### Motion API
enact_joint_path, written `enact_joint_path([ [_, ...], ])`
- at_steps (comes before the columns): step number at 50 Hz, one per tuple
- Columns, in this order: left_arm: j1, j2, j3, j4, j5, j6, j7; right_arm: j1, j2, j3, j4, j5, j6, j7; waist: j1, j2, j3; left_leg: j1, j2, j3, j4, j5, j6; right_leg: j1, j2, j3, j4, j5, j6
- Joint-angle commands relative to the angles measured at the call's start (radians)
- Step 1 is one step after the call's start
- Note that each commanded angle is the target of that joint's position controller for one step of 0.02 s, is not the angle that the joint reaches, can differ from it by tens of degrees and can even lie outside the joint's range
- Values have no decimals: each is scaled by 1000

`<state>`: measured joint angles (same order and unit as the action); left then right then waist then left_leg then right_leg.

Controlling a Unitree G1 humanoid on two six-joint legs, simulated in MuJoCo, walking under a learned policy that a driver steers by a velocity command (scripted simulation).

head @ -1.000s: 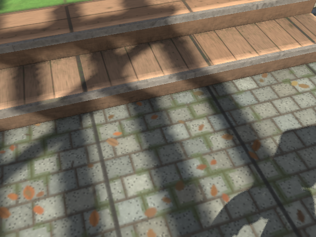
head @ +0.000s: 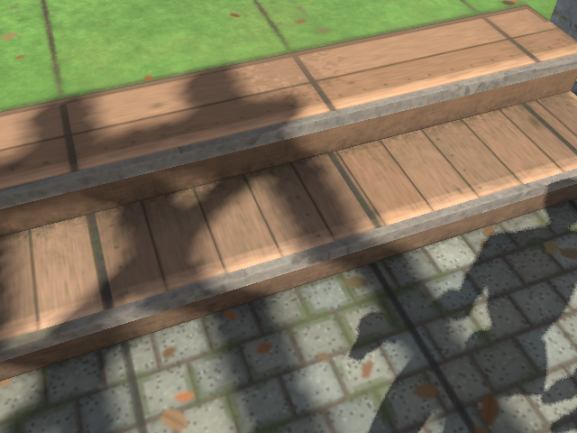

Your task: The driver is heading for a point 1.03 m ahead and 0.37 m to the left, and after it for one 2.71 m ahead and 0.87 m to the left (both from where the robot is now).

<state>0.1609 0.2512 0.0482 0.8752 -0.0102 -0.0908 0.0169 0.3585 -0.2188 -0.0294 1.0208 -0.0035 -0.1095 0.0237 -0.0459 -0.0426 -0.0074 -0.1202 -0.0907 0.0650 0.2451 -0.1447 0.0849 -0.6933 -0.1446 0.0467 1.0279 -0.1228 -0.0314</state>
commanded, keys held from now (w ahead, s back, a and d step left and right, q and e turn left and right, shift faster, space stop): w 0.22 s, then w+q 0.78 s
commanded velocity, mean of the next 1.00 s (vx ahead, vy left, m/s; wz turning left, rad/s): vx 0.50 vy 0.00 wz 0.33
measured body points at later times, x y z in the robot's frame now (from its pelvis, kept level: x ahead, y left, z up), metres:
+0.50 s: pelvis +0.28 -0.08 +0.00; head +0.30 -0.09 +0.45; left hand +0.31 +0.19 -0.13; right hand +0.39 -0.34 -0.14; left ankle +0.30 +0.10 -0.66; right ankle +0.30 -0.16 -0.75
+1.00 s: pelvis +0.53 +0.03 -0.01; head +0.56 +0.05 +0.44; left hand +0.57 +0.33 -0.12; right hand +0.73 -0.19 -0.12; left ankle +0.54 +0.09 -0.75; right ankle +0.54 -0.15 -0.65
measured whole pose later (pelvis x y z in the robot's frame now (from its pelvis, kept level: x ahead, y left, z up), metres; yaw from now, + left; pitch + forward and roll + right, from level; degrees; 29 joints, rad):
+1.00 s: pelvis +0.53 +0.03 -0.01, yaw +23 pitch +2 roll +0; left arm 0.13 0.28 0.05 0.81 0.01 -0.13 0.01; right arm 0.23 -0.27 -0.08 0.80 0.01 -0.07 0.02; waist -0.02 -0.02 0.04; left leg -0.31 -0.11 -0.01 0.43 -0.16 0.11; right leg -0.51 -0.07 0.05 1.20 -0.35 0.01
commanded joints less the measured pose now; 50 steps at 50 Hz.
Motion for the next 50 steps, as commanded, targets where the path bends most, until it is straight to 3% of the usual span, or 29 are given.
enact_joint_path([
  [1,-21,29,4,-51,4,-5,-3,-27,-147,-24,-61,6,-9,-20,29,78,67,-70,274,-180,-154,148,151,-5,-9,-5,-195,162,16],
  [6,-196,28,-5,-100,-9,-15,-28,72,-172,-28,-32,21,7,-27,-34,88,93,50,291,-155,-125,115,124,23,44,-45,-423,216,19],
  [9,-244,40,-5,-131,-13,-26,-49,97,-176,-33,-16,21,25,-32,-32,98,101,163,340,-169,-65,150,108,10,56,-39,-490,130,-11],
  [11,-193,68,5,-128,-12,-34,-58,75,-192,-40,-21,21,35,-34,10,120,67,194,352,-166,9,291,88,109,84,-58,-521,57,-41],
  [12,-110,96,21,-108,-10,-37,-55,55,-192,-39,-27,21,37,-33,62,125,18,171,328,-152,112,453,72,251,117,-80,-540,46,-60],
  [13,74,147,49,-54,-10,-38,-48,37,-170,-29,-38,13,40,-30,147,112,-89,92,270,-119,314,532,47,499,125,-77,-542,60,-91],
  [14,281,241,73,-18,5,-36,-35,34,-125,-8,-74,-7,36,-27,210,-13,-262,-140,191,-68,657,250,9,835,-86,156,-529,59,-157],
  [15,322,282,80,3,15,-31,-43,169,14,28,-68,15,13,-19,137,-290,-389,-521,23,-96,969,-396,-36,1136,-292,609,-661,-130,-288],
  [16,297,172,53,-10,16,-36,-42,105,-120,-3,-56,44,-6,-19,170,-154,-326,-608,71,-235,1086,-401,-16,1065,-264,621,-714,-189,-241],
  [17,201,131,39,-26,13,-40,-39,14,-172,-21,-86,61,-13,-22,147,-104,-188,-643,118,-221,1086,-296,-1,920,-240,446,-732,-109,-192],
  [18,108,107,28,-38,11,-42,-42,-25,-162,-23,-91,54,-10,-31,106,-22,-122,-587,170,-197,1046,-203,-11,770,-201,319,-766,3,-170],
  [19,62,82,23,-39,12,-45,-45,-39,-147,-30,-92,38,0,-37,78,-9,-69,-550,199,-191,996,-146,-18,670,-167,227,-808,46,-158],
  [21,38,53,17,-19,21,-49,-46,3,-100,-33,-81,40,30,-33,34,-43,-33,-465,226,-188,948,-89,-21,569,-113,95,-864,95,-137],
  [24,64,84,27,10,24,-55,-33,-35,-78,-39,-105,38,54,-34,22,-24,14,-533,229,-192,914,-17,-32,543,-107,-23,-891,224,-144],
  [29,87,117,32,22,29,-40,-4,-177,-81,-46,-162,25,49,-18,47,-9,55,-612,212,-172,676,178,-52,591,-94,-144,-921,231,-130],
  [33,147,145,38,40,19,-24,12,-330,-58,-33,-227,18,43,8,103,15,93,-623,204,-84,497,221,-42,685,-116,-213,-911,262,-117],
  [36,168,161,44,46,8,-4,15,-390,-54,-29,-274,24,43,25,110,6,102,-632,186,-36,436,134,-19,786,-148,-244,-847,371,-111],
  [39,119,203,56,23,3,13,24,-341,-99,-48,-303,27,46,32,45,-48,37,-480,108,47,422,-7,37,816,-155,-281,-675,816,-81],
  [40,103,216,61,15,2,22,28,-269,-129,-64,-295,30,46,33,-1,-68,-12,-385,70,66,410,-53,63,813,-154,-285,-551,938,-72],
  [41,77,219,61,2,-4,31,32,-137,-172,-88,-266,33,43,28,-74,-60,-82,-209,26,75,328,-8,99,768,-126,-300,-360,949,-51],
  [42,81,213,56,-18,1,28,33,21,-245,-124,-225,27,46,9,-143,8,-168,88,59,-46,270,43,141,565,-80,-292,-83,690,-7],
  [43,156,42,9,-64,45,2,13,24,-349,-140,-219,23,51,-7,-20,302,-202,403,309,-500,269,130,268,111,102,-250,258,-332,51],
  [44,131,69,1,-93,4,-47,-5,45,-316,-123,-253,1,35,-1,-40,254,-363,533,435,-894,96,40,398,-77,200,-6,446,-504,50],
  [45,12,129,16,-119,-30,-75,-18,32,-248,-108,-252,-3,27,-1,-73,150,-257,477,391,-745,61,57,327,-165,134,55,416,-384,18],
  [46,-8,129,12,-125,-21,-85,-18,-44,-212,-99,-266,12,21,-3,-31,79,-169,326,353,-601,56,123,283,-136,88,50,318,-276,3],
  [47,-8,133,18,-111,4,-77,-7,-128,-186,-89,-289,20,20,-3,17,9,-113,177,318,-513,43,226,249,-61,52,43,244,-230,16],
  [48,8,148,27,-115,20,-62,-2,-171,-162,-78,-305,18,21,-7,52,5,-96,72,298,-458,23,312,235,18,32,47,188,-209,29],
  [50,24,122,27,-133,36,-37,-1,-182,-173,-76,-312,15,18,-14,85,20,-82,-40,265,-393,3,455,231,97,39,23,113,-184,57],
])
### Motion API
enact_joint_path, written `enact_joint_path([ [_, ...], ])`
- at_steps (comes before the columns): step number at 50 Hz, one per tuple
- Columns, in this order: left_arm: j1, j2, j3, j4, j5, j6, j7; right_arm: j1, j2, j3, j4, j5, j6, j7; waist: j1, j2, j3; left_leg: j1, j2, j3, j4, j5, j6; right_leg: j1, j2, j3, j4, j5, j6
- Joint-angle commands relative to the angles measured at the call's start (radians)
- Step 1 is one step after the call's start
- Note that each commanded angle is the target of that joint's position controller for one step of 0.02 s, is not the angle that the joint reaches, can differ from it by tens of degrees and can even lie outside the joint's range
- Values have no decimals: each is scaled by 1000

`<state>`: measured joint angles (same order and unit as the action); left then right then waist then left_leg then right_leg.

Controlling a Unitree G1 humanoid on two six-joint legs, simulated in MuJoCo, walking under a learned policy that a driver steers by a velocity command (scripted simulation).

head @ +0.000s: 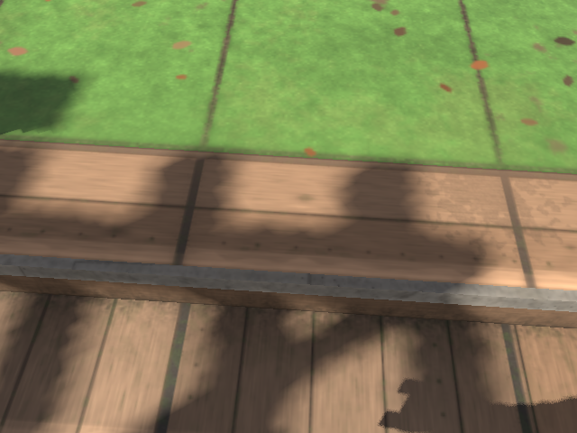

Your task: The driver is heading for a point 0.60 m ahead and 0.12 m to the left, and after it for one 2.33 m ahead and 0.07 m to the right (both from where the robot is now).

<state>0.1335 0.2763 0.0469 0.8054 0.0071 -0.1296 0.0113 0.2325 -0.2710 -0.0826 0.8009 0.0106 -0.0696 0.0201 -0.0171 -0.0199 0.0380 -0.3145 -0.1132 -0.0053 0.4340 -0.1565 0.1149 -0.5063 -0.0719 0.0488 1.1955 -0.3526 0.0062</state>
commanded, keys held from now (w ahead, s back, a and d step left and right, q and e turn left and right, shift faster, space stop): w+q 0.82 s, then e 0.18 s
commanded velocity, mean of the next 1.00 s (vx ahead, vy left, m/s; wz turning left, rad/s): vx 0.47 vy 0.00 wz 0.53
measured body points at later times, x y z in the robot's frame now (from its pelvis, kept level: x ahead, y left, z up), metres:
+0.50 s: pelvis +0.29 -0.07 +0.03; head +0.32 -0.06 +0.48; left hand +0.44 +0.19 -0.01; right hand +0.41 -0.33 -0.10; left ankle +0.06 +0.05 -0.61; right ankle +0.44 -0.15 -0.59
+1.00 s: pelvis +0.49 +0.00 +0.16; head +0.51 +0.00 +0.61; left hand +0.33 +0.18 +0.02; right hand +0.75 -0.04 +0.04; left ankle +0.55 +0.20 -0.51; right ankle +0.45 -0.15 -0.58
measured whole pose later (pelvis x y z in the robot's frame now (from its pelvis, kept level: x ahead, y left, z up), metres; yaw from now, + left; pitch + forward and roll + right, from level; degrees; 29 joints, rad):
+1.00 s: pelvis +0.49 +0.00 +0.16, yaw +31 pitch +1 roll +1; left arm 0.47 0.15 0.02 0.84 0.00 -0.03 0.05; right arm 0.11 -0.14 0.00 0.70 0.01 0.02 0.04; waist 0.12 0.02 0.02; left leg -0.71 0.06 0.06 0.90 0.00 0.00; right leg 0.01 -0.13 -0.29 0.37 -0.36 0.05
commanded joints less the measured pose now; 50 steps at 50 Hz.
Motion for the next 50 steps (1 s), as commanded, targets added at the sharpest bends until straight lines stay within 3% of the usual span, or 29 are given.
enact_joint_path([
  [1,37,83,24,-77,23,8,5,-50,-136,-26,-94,5,-24,-16,59,8,-118,111,261,-276,-188,518,193,-73,-23,3,-120,75,31],
  [3,-18,45,10,-104,28,20,10,-21,-153,-32,-94,7,-12,-31,40,49,-122,103,222,-217,-161,598,168,-77,11,-37,-220,159,57],
  [4,20,-1,-5,-87,24,34,5,17,-140,-29,-88,0,8,-37,34,122,-168,145,226,-215,-131,597,164,-83,33,-71,-118,146,75],
  [5,14,16,-4,-93,16,40,2,34,-125,-24,-96,1,17,-42,25,115,-161,143,227,-233,-128,530,161,-117,26,-58,-103,156,81],
  [6,7,22,-1,-95,10,52,-3,71,-109,-18,-94,-6,24,-45,11,151,-164,207,260,-316,-106,460,170,-219,31,-65,57,92,80],
  [9,-110,11,-9,-169,-13,42,-1,253,-107,1,-48,13,30,-60,-53,134,-54,453,375,-534,-100,126,224,-777,8,-14,602,-129,75],
  [13,-277,-111,-85,-307,-20,-4,-25,441,-67,29,53,2,46,-68,-101,117,73,622,394,-550,-46,106,153,-1285,8,-27,1071,-358,33],
  [16,-383,-148,-150,-484,8,-25,-36,262,-71,40,42,45,61,-81,-3,84,126,182,261,-408,-192,-38,49,-1021,-35,-93,632,-266,16],
  [17,-388,-145,-155,-542,50,-28,-30,203,-95,30,20,53,71,-96,28,80,50,-75,246,-400,-327,53,56,-625,-47,-91,429,-81,3],
  [18,-329,-109,-146,-543,69,-24,-23,137,-151,9,-17,51,71,-93,64,65,-47,-296,209,-332,-464,149,80,-152,-10,-213,169,100,-1],
  [19,-216,-66,-102,-515,63,-29,-8,115,-190,-5,-32,43,51,-86,118,167,-195,-299,213,-334,-394,638,77,201,55,-230,191,197,-4],
  [20,34,37,-45,-455,41,-12,16,87,-259,-22,-26,36,51,-77,235,245,-378,-78,220,-300,-211,1179,23,369,111,-191,167,79,-7],
  [21,235,150,7,-420,9,11,37,53,-335,-49,-22,41,44,-69,348,301,-422,102,215,-312,37,1457,-31,410,105,-113,-35,-26,-14],
  [22,406,233,36,-355,7,22,42,-21,-276,-44,-38,35,18,-68,405,171,-459,89,183,-381,359,1252,-56,537,53,81,-274,-25,-49],
  [23,387,306,22,-271,47,19,26,75,21,16,-93,-20,-4,-53,170,-595,-449,-113,-78,-348,786,-163,-77,584,-213,559,-586,313,-133],
  [24,346,214,6,-339,64,21,28,261,11,21,-65,-21,-32,-8,122,-526,-575,-225,-113,-495,1103,-237,-89,622,-381,955,-770,478,-226],
  [25,248,152,4,-339,31,26,25,163,-27,5,-90,8,-13,11,105,-307,-424,-356,-92,-341,1253,-205,-126,495,-384,997,-874,144,-253],
  [26,158,57,-12,-298,-6,34,19,83,-18,17,-130,11,15,11,56,-167,-179,-422,13,-186,1241,-165,-117,297,-316,781,-849,-212,-208],
  [27,135,-14,-24,-228,0,42,22,40,27,36,-155,8,42,10,12,-71,-50,-425,88,-155,1224,-77,-82,81,-272,590,-816,-458,-155],
  [29,117,-62,-31,-137,27,43,18,57,31,47,-159,16,78,20,-52,-53,50,-384,127,-111,1352,-46,-39,-121,-225,321,-817,-402,-121],
  [33,252,-58,-22,-15,8,39,-3,-14,93,85,-198,9,71,1,-32,-18,33,-673,130,-137,1393,21,6,118,-234,79,-870,-193,-105],
  [34,263,-69,-22,-7,16,50,-8,-45,88,89,-212,5,68,3,-26,6,21,-724,132,-149,1350,66,1,149,-227,32,-855,-139,-95],
  [37,223,7,-6,-45,38,51,8,-105,49,89,-231,-17,65,-11,-14,-4,4,-683,112,-75,1145,194,-90,111,-207,-99,-923,-71,-138],
  [39,247,42,0,-60,49,36,17,-99,23,71,-215,-7,68,-23,13,-45,-29,-716,123,-66,1172,225,-128,216,-261,-91,-953,-7,-166],
  [41,285,43,3,-56,41,33,23,-144,10,59,-223,5,69,-21,44,-64,-14,-790,142,-78,1133,226,-131,336,-285,-117,-953,45,-161],
  [43,376,6,-4,-22,36,49,25,-173,49,64,-204,5,69,-20,94,-59,28,-843,146,-77,1085,189,-131,443,-288,-130,-930,151,-171],
  [46,337,24,6,-38,13,81,40,-271,84,74,-225,3,63,19,114,-84,64,-634,196,40,641,184,-135,450,-263,-183,-977,360,-163],
  [48,333,64,16,-22,-13,94,51,-287,121,81,-224,-7,65,31,118,-135,31,-349,152,150,425,147,-127,410,-243,-195,-991,602,-166],
  [50,328,111,27,8,-19,94,51,-194,70,53,-201,-12,53,28,71,-155,-20,-227,89,138,273,151,-86,531,-239,-181,-889,1060,-145],
])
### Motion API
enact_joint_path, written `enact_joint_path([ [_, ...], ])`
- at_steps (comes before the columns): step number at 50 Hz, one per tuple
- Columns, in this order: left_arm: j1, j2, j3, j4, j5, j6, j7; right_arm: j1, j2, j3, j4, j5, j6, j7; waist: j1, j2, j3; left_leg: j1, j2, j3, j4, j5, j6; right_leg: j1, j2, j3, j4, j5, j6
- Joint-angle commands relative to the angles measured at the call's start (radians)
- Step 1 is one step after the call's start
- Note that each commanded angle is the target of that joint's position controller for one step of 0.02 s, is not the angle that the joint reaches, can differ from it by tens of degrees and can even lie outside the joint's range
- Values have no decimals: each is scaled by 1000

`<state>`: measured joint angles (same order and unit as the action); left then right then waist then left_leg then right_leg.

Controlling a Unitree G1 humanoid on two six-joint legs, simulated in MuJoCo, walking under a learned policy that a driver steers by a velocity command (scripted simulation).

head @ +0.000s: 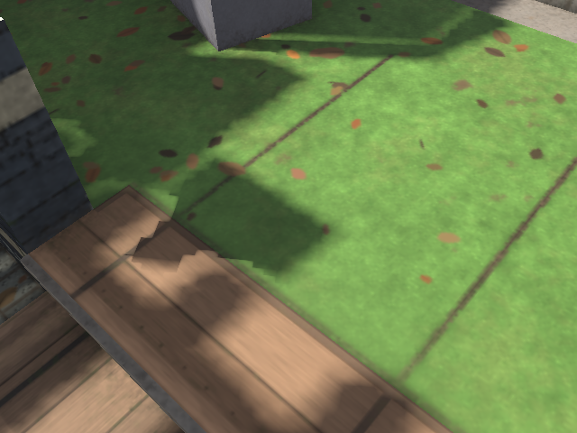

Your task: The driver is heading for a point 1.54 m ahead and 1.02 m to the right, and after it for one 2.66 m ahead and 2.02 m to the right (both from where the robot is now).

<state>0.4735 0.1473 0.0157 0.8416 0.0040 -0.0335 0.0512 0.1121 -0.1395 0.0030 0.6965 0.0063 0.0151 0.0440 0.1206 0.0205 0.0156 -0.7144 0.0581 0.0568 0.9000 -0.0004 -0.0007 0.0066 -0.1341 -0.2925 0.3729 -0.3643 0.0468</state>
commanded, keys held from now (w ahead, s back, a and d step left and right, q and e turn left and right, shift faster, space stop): e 1.00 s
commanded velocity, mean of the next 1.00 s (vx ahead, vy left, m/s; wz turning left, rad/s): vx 0.06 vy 0.00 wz -0.46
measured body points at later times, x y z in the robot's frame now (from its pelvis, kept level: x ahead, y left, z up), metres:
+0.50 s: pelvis +0.12 -0.02 +0.01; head +0.14 -0.03 +0.46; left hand +0.39 +0.10 -0.05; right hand +0.10 -0.28 -0.13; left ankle +0.14 +0.14 -0.74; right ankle +0.18 -0.14 -0.56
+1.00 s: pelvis +0.18 -0.08 +0.15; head +0.18 -0.12 +0.60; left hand +0.44 +0.06 +0.07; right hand +0.23 -0.37 +0.04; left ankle +0.34 +0.03 -0.49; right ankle +0.17 -0.14 -0.58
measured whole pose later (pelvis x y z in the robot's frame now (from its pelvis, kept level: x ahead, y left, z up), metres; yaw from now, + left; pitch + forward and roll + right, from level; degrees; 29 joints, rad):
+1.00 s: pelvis +0.18 -0.08 +0.15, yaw -33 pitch +3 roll +3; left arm 0.23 0.21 0.01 0.55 0.01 0.05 0.07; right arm 0.13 -0.20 0.01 0.59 0.00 0.02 -0.06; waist 0.03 0.02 -0.01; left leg -0.76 -0.02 -0.08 1.17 -0.21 -0.09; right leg -0.39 0.13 0.17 0.60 -0.24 -0.09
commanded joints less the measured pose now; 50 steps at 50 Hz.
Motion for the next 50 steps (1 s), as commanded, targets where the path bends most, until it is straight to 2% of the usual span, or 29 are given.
enact_joint_path([
  [1,-56,255,64,-24,-21,0,8,37,-98,-53,-63,-17,-45,0,-128,-213,-38,255,-87,49,-312,21,66,73,-151,160,27,1171,-161],
  [2,-50,246,63,-4,-41,7,-2,113,-123,-68,-41,-21,-59,-7,-189,-181,-58,387,-121,108,-511,89,83,66,-76,131,165,1129,-137],
  [3,-49,219,59,4,-49,-12,-14,208,-177,-92,20,-27,-63,-12,-205,-191,-92,597,-84,46,-630,340,96,-54,-33,164,296,979,-105],
  [4,-83,140,35,-24,-14,-34,-33,331,-287,-123,55,-52,-53,-38,-243,-28,-179,976,141,-145,-456,1058,147,-430,51,174,640,317,-45],
  [5,14,51,9,-2,-17,-57,-56,404,-325,-113,64,-96,-32,-65,-206,175,-415,1208,437,-399,-359,1438,336,-671,137,306,1126,-304,1],
  [6,-13,94,33,25,-56,-68,-69,383,-314,-108,45,-106,-18,-65,-242,104,-488,1086,469,-385,-421,1212,391,-746,137,452,1461,-276,5],
  [7,-111,102,40,-2,-74,-56,-72,306,-275,-102,51,-85,-2,-60,-218,92,-399,983,423,-317,-459,772,358,-860,125,421,1622,-254,-6],
  [9,-215,60,33,-44,-70,3,-45,151,-117,-57,86,-15,17,-46,-144,89,-164,731,324,-216,-589,100,220,-991,96,353,1727,-224,-14],
  [11,-220,9,11,-86,-61,56,-35,130,-100,-44,138,-12,8,-49,-104,126,-37,534,297,-147,-678,-142,168,-1001,107,321,1836,-173,-24],
  [13,-273,-9,-10,-151,-50,75,-19,123,-121,-42,151,-34,-5,-67,-97,113,9,484,310,-94,-690,-160,160,-1092,124,336,1915,-94,-26],
  [15,-317,-3,-25,-224,-35,82,-8,128,-123,-33,156,-46,-2,-88,-78,111,9,497,332,-65,-656,-111,144,-1207,120,388,1962,-28,-22],
  [18,-405,7,-42,-338,0,76,3,124,-192,-41,135,-57,14,-123,-58,129,-13,443,305,17,-679,-54,159,-1177,80,349,1752,12,26],
  [19,-420,13,-54,-366,7,76,3,91,-258,-60,130,-44,26,-129,-29,157,-26,448,262,79,-735,-34,168,-1104,49,287,1513,-61,26],
  [20,-461,13,-63,-386,6,76,-2,84,-280,-73,120,-30,35,-136,-37,175,-36,435,225,116,-768,-65,157,-992,26,251,1301,-106,14],
  [23,-444,31,-46,-353,-5,85,-18,140,-357,-110,107,-2,29,-116,-81,143,-87,505,317,134,-788,114,206,-775,36,141,1185,-245,-45],
  [25,-392,66,-30,-340,1,76,-21,156,-355,-121,110,15,32,-106,-66,141,-78,618,334,138,-702,332,197,-765,62,168,1032,-270,-104],
  [26,-356,107,-12,-328,-6,64,-28,176,-326,-113,109,16,38,-104,-52,133,-98,657,288,158,-584,530,168,-700,114,192,843,-221,-147],
  [27,-313,195,26,-313,-8,56,-40,225,-272,-98,94,1,34,-105,-63,11,-158,657,200,192,-331,684,124,-589,154,334,682,-7,-202],
  [28,-245,316,59,-340,-13,59,-33,192,-188,-72,15,-38,21,-88,-36,-426,-272,263,15,127,43,46,20,-323,-30,950,307,-40,-391],
  [29,-236,398,80,-348,33,58,-30,86,-188,-78,11,-36,-7,-53,-6,-416,-365,66,-154,-115,577,-461,-29,-235,-157,1366,-60,-31,-472],
  [30,-303,358,51,-356,49,35,-38,76,-143,-74,6,4,-24,-24,-58,-279,-342,4,-132,-222,849,-443,-23,-315,-203,1298,-62,99,-404],
  [31,-348,266,31,-356,23,20,-49,27,-125,-61,-19,15,-16,-28,-79,-209,-218,-45,-100,-206,851,-421,-12,-416,-136,1112,46,76,-333],
  [32,-378,199,25,-323,-5,16,-58,3,-144,-60,-33,13,-13,-52,-104,-172,-60,-109,-73,-166,818,-380,-8,-498,-65,918,146,31,-270],
  [34,-366,138,21,-280,-11,17,-58,57,-154,-57,-58,-13,-8,-77,-155,-144,-36,-63,-47,-139,832,-309,8,-558,20,753,240,-24,-204],
  [39,-248,191,36,-274,-12,-3,-21,61,-121,-26,-117,-10,-32,-76,-140,-87,-106,-184,-67,-141,762,-249,16,-291,50,714,157,198,-216],
  [43,-267,192,29,-313,-17,37,10,-4,-110,-13,-173,-12,-17,-94,-129,-121,-110,-193,-78,-109,510,-182,-63,-219,66,703,90,295,-211],
  [45,-256,187,25,-343,-3,77,36,-67,-80,5,-209,-3,-6,-105,-105,-135,-127,-180,-90,-111,369,-247,-102,-184,58,723,63,312,-197],
  [46,-247,206,33,-348,-1,91,43,-69,-88,3,-212,-1,-6,-108,-105,-137,-128,-175,-85,-122,316,-252,-113,-180,53,738,49,263,-195],
  [50,-300,213,42,-398,10,61,25,-26,-133,-25,-175,-9,-18,-109,-95,-132,-128,-94,-66,-147,257,-202,-89,-251,21,803,38,190,-221],
])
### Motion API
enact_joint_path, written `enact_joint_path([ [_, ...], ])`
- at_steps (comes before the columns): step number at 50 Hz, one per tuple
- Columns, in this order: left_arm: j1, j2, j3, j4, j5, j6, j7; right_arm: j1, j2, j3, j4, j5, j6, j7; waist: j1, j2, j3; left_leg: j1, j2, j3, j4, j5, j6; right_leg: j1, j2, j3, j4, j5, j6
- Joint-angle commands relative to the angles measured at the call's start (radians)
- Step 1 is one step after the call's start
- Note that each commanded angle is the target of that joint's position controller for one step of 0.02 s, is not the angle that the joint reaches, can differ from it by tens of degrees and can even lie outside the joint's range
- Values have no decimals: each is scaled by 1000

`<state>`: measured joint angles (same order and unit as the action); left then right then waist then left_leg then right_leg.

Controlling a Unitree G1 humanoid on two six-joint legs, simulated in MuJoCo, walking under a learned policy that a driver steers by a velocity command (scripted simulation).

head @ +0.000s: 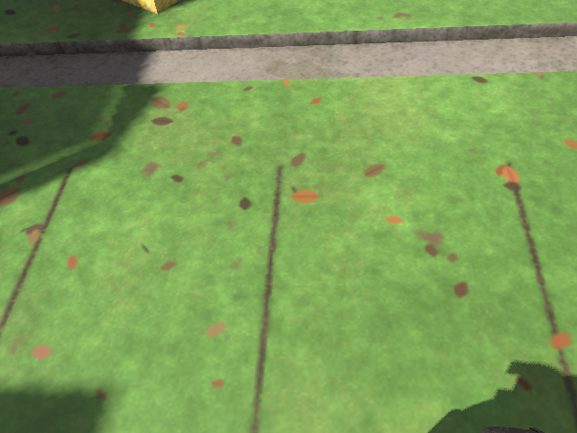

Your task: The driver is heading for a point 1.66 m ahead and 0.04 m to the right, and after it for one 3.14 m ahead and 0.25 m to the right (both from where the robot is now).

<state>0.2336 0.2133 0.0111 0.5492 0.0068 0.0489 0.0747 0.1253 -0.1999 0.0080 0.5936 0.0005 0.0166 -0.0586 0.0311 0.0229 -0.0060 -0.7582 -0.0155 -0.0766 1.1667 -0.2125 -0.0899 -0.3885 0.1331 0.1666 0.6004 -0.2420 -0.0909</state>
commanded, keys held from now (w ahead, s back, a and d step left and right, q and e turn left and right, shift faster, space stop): e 0.28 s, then no key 0.72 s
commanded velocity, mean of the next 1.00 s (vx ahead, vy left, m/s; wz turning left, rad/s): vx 0.00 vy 0.00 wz -0.30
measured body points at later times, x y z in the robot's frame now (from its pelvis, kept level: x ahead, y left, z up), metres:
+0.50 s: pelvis +0.06 +0.07 +0.01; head +0.10 +0.08 +0.45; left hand +0.29 +0.27 -0.10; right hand +0.15 -0.20 -0.08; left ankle +0.11 +0.16 -0.73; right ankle +0.04 -0.08 -0.68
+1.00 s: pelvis +0.10 +0.03 +0.00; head +0.10 +0.03 +0.45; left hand +0.31 +0.21 -0.10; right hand +0.16 -0.23 -0.11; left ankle +0.11 +0.16 -0.73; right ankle +0.06 -0.07 -0.73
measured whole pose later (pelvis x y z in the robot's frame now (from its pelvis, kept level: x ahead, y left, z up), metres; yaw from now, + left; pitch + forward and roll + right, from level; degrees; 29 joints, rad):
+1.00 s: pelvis +0.10 +0.03 +0.00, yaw -15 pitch +0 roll +1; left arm 0.20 0.18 0.01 0.67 0.01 0.00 -0.02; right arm 0.23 -0.20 0.00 0.71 -0.01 -0.01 0.00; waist -0.01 -0.01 -0.01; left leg -0.20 0.02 0.05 0.50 -0.30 -0.01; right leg -0.24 0.00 0.02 0.54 -0.30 -0.01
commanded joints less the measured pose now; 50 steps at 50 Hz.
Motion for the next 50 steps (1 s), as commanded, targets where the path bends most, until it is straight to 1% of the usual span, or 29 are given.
enact_joint_path([
  [1,-59,140,45,-108,7,-21,-2,-40,-68,-31,-72,-2,-23,-7,-3,-135,-88,-48,3,-17,-31,-8,5,135,-242,358,-192,37,-98],
  [4,-51,134,48,-115,1,-17,-14,-74,-64,-31,-80,2,-41,-1,18,-146,-62,-26,-5,-12,-147,-70,19,159,-233,386,-182,35,-127],
  [7,-54,145,57,-123,-6,-12,-31,-84,-75,-36,-80,11,-60,16,31,-169,-76,90,-17,6,-308,-146,34,185,-229,400,-153,184,-138],
  [9,-71,151,63,-119,-23,-8,-48,-52,-95,-49,-68,22,-71,29,13,-195,-91,239,-29,19,-475,-153,43,185,-212,404,-128,318,-132],
  [10,-85,149,63,-114,-36,-7,-55,-30,-106,-59,-57,25,-73,35,-10,-189,-90,317,-31,27,-607,-80,48,186,-196,402,-103,342,-116],
  [11,-107,146,63,-112,-49,-8,-59,8,-117,-71,-40,25,-78,40,-44,-183,-93,440,-19,31,-752,69,62,153,-170,380,-66,307,-88],
  [12,-76,110,54,-107,-41,-16,-67,39,-163,-90,-36,11,-78,41,-47,-102,-144,625,98,-53,-771,166,111,44,-122,313,49,60,-39],
  [13,12,35,37,-89,-24,-25,-76,10,-215,-95,-68,-14,-64,31,14,151,-168,764,331,-257,-757,413,210,-138,4,128,296,-387,34],
  [14,-10,151,70,-100,-36,-36,-74,27,-208,-102,-76,-38,-62,27,-4,301,-124,680,426,-466,-810,421,358,-284,34,24,442,-482,95],
  [15,-27,210,90,-77,-32,-36,-67,27,-159,-91,-90,-29,-62,20,-22,185,-106,651,416,-432,-805,300,375,-300,-46,-3,600,-396,143],
  [16,-59,203,87,-63,-34,-30,-64,18,-111,-74,-91,-22,-60,12,-32,110,-82,616,348,-343,-798,189,338,-312,-72,-9,666,-314,161],
  [17,-65,150,71,-51,-30,-17,-60,8,-95,-62,-90,-9,-46,3,-24,61,-76,620,282,-277,-808,47,301,-326,-88,-13,686,-262,169],
  [18,-74,123,58,-56,-34,-10,-61,-6,-105,-57,-89,-5,-38,2,-30,82,-47,599,259,-238,-824,27,298,-338,-93,-29,683,-227,179],
  [19,-85,98,48,-54,-36,-9,-62,-7,-107,-53,-86,-10,-34,1,-36,92,-43,584,226,-182,-837,35,296,-316,-94,-58,653,-198,184],
  [21,-98,73,36,-47,-32,-15,-60,-4,-96,-46,-79,-19,-30,7,-44,118,-63,592,189,-114,-841,52,301,-261,-103,-104,521,-174,195],
  [23,-102,48,23,-36,-23,-22,-61,-8,-92,-43,-74,-16,-25,16,-51,135,-84,591,176,-82,-838,43,305,-160,-129,-132,341,-192,192],
  [26,-93,78,32,-18,-14,-36,-66,11,-133,-54,-63,-17,-32,30,-65,148,-80,564,223,-112,-825,77,337,-59,-154,-152,208,-170,173],
  [28,-75,75,34,-2,-17,-42,-70,19,-130,-51,-53,-9,-28,38,-56,137,-59,554,224,-115,-804,82,335,0,-149,-171,51,-114,148],
  [29,-55,66,32,14,-14,-47,-73,26,-125,-46,-39,2,-28,42,-38,127,-58,536,215,-100,-782,128,320,77,-136,-189,-75,-4,126],
  [30,-55,70,32,14,-4,-50,-75,63,-111,-40,-16,7,-34,48,-30,113,-52,511,198,-85,-772,167,286,155,-140,-168,-181,95,104],
  [31,-53,107,36,-2,11,-54,-72,89,-98,-33,0,3,-47,55,-27,77,-79,454,179,-64,-748,147,233,268,-201,-78,-178,233,77],
  [32,-71,179,51,-12,15,-53,-68,120,-75,-25,-3,-11,-61,62,-73,-68,-106,398,101,12,-720,47,179,318,-265,-17,-118,333,29],
  [33,-72,134,47,8,4,-51,-73,109,-48,-15,5,-22,-63,59,-67,-175,-120,462,54,79,-715,-52,139,227,-264,-7,-140,157,-15],
  [34,-89,76,31,1,-1,-53,-80,73,-68,-21,6,-22,-59,58,-47,-162,-80,480,46,87,-707,-52,121,182,-245,-10,-163,56,-14],
  [35,-91,55,26,9,3,-54,-84,61,-68,-24,12,-19,-54,58,-43,-150,-59,488,46,88,-711,-40,122,160,-230,-24,-165,25,1],
  [37,-85,67,28,17,-1,-63,-88,71,-76,-28,16,-19,-46,62,-39,-124,-30,495,51,81,-721,-3,131,144,-216,-38,-159,65,14],
  [40,-69,74,29,28,3,-69,-87,86,-74,-27,27,-19,-45,67,-40,-91,-34,513,60,76,-730,41,139,159,-211,-47,-147,154,19],
  [42,-69,70,26,28,6,-68,-88,96,-75,-28,38,-14,-45,66,-38,-71,-44,529,64,78,-723,74,132,170,-207,-55,-135,205,17],
  [50,-59,70,23,49,5,-68,-90,109,-84,-33,60,-14,-36,57,-42,-33,-47,564,74,77,-724,115,121,178,-199,-63,-146,258,11],
])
